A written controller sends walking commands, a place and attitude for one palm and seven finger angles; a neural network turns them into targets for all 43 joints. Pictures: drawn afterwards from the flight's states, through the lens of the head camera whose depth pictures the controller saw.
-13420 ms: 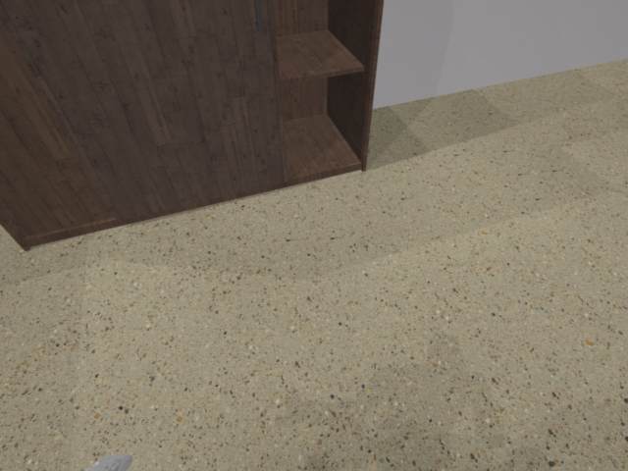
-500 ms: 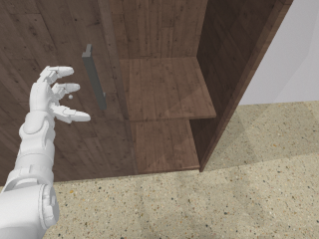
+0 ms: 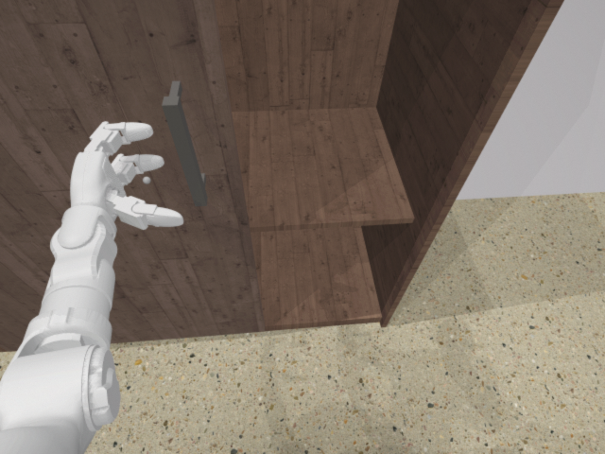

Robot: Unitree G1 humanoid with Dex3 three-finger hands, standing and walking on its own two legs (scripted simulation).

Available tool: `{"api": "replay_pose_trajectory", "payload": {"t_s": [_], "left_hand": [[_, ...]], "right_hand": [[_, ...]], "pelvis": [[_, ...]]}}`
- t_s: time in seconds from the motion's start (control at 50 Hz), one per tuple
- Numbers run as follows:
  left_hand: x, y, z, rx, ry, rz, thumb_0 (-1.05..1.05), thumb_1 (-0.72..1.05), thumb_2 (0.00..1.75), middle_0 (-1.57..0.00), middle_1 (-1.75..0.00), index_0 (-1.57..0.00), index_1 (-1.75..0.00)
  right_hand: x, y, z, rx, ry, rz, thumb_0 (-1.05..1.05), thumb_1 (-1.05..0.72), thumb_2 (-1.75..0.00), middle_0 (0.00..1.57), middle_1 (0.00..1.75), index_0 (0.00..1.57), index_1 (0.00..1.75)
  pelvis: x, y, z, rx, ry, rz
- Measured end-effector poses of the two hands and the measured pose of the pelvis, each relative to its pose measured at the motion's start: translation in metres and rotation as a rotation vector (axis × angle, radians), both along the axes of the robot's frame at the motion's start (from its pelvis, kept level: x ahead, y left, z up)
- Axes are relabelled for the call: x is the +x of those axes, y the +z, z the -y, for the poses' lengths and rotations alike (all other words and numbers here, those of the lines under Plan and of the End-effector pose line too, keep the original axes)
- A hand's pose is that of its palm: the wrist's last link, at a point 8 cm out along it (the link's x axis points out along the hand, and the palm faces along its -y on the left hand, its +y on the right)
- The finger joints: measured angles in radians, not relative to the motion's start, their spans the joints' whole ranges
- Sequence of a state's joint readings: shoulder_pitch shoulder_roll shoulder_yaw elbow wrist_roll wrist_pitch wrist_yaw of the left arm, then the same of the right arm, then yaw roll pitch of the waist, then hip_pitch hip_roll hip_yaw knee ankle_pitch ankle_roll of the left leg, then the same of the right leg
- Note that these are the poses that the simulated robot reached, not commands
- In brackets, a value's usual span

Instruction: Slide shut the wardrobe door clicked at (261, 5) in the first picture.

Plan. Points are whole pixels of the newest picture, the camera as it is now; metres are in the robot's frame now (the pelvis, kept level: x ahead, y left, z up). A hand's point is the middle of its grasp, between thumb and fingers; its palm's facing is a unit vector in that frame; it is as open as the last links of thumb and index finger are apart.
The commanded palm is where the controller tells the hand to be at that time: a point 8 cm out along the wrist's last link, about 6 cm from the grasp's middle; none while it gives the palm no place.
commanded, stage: feel for the door with the fingertips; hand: left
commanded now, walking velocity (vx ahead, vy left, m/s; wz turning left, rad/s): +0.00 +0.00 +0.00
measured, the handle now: (189, 149) +0.51 +0.15 +0.11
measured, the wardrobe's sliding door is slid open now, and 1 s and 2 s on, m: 0.40 0.40 0.40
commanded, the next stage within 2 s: slide the fingers in behind the handle in 0.66 s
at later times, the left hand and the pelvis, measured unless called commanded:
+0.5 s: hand (172, 175) +0.45 +0.17 +0.12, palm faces +0.08 -1.00 -0.03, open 14.0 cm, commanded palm +0.43 +0.22 +0.11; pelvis -0.01 -0.01 +0.00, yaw +0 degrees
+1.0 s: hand (173, 169) +0.47 +0.17 +0.11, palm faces +0.07 -1.00 -0.01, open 13.6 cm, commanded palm +0.44 +0.22 +0.11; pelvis +0.00 -0.01 +0.00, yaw +0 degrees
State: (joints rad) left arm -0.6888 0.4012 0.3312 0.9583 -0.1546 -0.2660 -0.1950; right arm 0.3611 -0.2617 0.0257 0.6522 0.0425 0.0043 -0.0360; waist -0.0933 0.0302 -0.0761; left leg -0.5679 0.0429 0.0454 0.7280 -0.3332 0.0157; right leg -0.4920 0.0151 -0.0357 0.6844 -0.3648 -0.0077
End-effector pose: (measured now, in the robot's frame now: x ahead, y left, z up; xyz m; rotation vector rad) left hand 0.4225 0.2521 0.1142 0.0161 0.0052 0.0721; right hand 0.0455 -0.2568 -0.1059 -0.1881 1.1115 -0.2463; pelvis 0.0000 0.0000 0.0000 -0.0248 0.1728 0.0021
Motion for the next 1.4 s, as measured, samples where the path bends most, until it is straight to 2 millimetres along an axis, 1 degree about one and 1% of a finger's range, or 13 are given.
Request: {"api": "replay_pose_trajectory", "payload": {"t_s": [0.14, 0.22, 0.3, 0.38, 0.46, 0.58, 0.68, 0.78, 0.92, 1.06, 1.16, 1.26, 1.4], "left_hand": [[-0.004, 0.002, 0.018, -0.004, -0.024, 0.024, -0.01, -0.5, 0.3, -0.3, -1.2, -0.3, -1.2], [-0.005, -0.002, 0.031, -0.007, -0.022, 0.008, -0.01, -0.5, 0.3, -0.3, -1.2, -0.3, -1.2], [-0.005, -0.002, 0.039, -0.009, -0.006, 0.011, -0.01, -0.5, 0.3, -0.3, -1.2, -0.3, -1.2], [-0.003, -0.002, 0.039, -0.002, 0.008, 0.008, -0.01, -0.5, 0.3, -0.31, -1.2, -0.3, -1.21], [0.002, 0.001, 0.035, 0.008, 0.011, 0.006, -0.01, -0.5, 0.3, -0.31, -1.2, -0.3, -1.21], [0.01, 0.005, 0.034, 0.005, 0.001, 0.008, -0.01, -0.5, 0.3, -0.3, -1.2, -0.3, -1.2], [0.018, 0.0, 0.036, -0.004, 0.0, -0.012, -0.01, -0.5, 0.3, -0.3, -1.2, -0.3, -1.21], [0.021, -0.001, 0.033, 0.001, -0.003, 0.003, -0.01, -0.5, 0.3, -0.35, -1.23, -0.34, -1.24], [0.023, -0.001, 0.03, -0.003, -0.01, 0.002, -0.01, -0.5, 0.3, -0.37, -1.24, -0.37, -1.25], [0.02, -0.002, 0.031, -0.014, 0.0, 0.004, -0.01, -0.5, 0.3, -0.35, -1.23, -0.35, -1.23], [0.014, -0.003, 0.031, -0.006, 0.0, 0.012, -0.01, -0.5, 0.3, -0.32, -1.21, -0.32, -1.22], [0.006, -0.002, 0.036, -0.015, -0.003, 0.021, -0.01, -0.5, 0.3, -0.31, -1.2, -0.31, -1.21], [0.002, -0.001, 0.04, -0.009, 0.0, 0.025, -0.01, -0.5, 0.3, -0.31, -1.2, -0.3, -1.21]], "right_hand": [[-0.008, -0.003, -0.001, 0.013, -0.007, -0.02, 0.01, -0.91, -0.9, 0.2, 0.3, 0.21, 0.3], [-0.005, -0.003, -0.001, 0.017, -0.004, -0.004, 0.01, -0.91, -0.9, 0.2, 0.3, 0.21, 0.3], [-0.001, -0.002, -0.001, 0.02, -0.003, 0.023, 0.01, -0.91, -0.9, 0.2, 0.3, 0.21, 0.3], [0.002, -0.001, 0.001, 0.019, 0.002, 0.038, 0.01, -0.91, -0.9, 0.2, 0.3, 0.21, 0.3], [0.0, -0.002, 0.003, 0.013, 0.006, 0.032, 0.01, -0.91, -0.9, 0.2, 0.3, 0.21, 0.3], [-0.011, -0.004, 0.008, 0.007, 0.003, -0.01, 0.01, -0.91, -0.9, 0.2, 0.3, 0.21, 0.3], [-0.023, -0.005, 0.012, 0.0, -0.011, -0.05, 0.01, -0.91, -0.9, 0.2, 0.3, 0.21, 0.3], [-0.034, -0.005, 0.015, -0.008, -0.029, -0.085, 0.01, -0.91, -0.9, 0.2, 0.3, 0.21, 0.3], [-0.039, -0.004, 0.014, -0.011, -0.044, -0.102, 0.01, -0.91, -0.9, 0.2, 0.3, 0.2, 0.3], [-0.031, -0.004, 0.009, 0.001, -0.043, -0.075, 0.01, -0.91, -0.9, 0.2, 0.3, 0.2, 0.3], [-0.02, -0.003, 0.005, 0.012, -0.036, -0.042, 0.01, -0.91, -0.9, 0.2, 0.3, 0.2, 0.3], [-0.007, -0.003, 0.001, 0.021, -0.016, -0.013, 0.01, -0.91, -0.9, 0.2, 0.3, 0.2, 0.3], [0.008, -0.002, -0.002, 0.02, 0.005, 0.028, 0.01, -0.91, -0.9, 0.2, 0.3, 0.21, 0.3]], "pelvis": [[0.001, 0.0, -0.001, -0.001, 0.001, 0.006], [-0.001, 0.0, -0.001, 0.001, 0.001, 0.011], [-0.003, 0.0, 0.001, 0.004, -0.004, 0.017], [-0.005, 0.0, 0.004, 0.005, -0.004, 0.019], [-0.008, -0.001, 0.006, 0.004, 0.001, 0.015], [-0.008, -0.002, 0.008, 0.004, 0.004, -0.001], [-0.007, -0.003, 0.009, 0.004, 0.003, -0.015], [-0.005, -0.003, 0.01, 0.004, -0.001, -0.024], [-0.005, -0.003, 0.009, 0.0, 0.0, -0.029], [-0.003, -0.002, 0.006, 0.002, -0.008, -0.025], [-0.001, -0.002, 0.004, 0.001, -0.01, -0.017], [0.0, -0.001, 0.002, 0.0, -0.005, -0.005], [-0.002, -0.001, 0.001, 0.0, 0.0, 0.005]]}}
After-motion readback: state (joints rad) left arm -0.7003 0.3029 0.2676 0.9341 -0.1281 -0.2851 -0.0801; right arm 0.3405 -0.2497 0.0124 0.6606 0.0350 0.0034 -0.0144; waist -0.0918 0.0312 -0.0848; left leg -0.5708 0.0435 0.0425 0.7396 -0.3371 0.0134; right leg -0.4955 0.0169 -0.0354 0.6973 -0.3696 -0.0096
